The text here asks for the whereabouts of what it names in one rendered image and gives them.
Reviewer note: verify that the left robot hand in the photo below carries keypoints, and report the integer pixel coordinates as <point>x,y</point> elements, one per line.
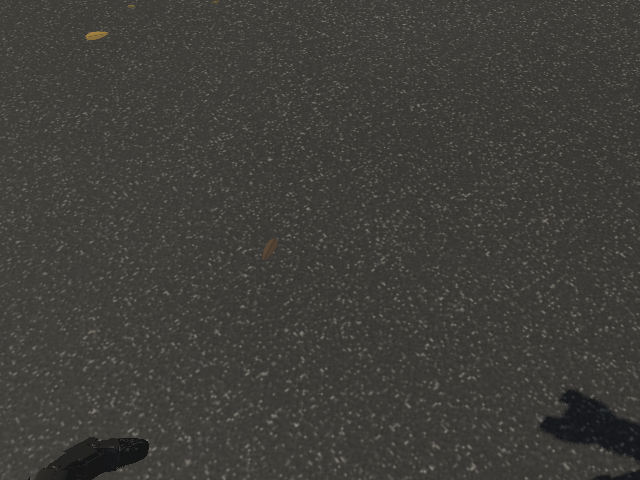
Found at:
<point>90,458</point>

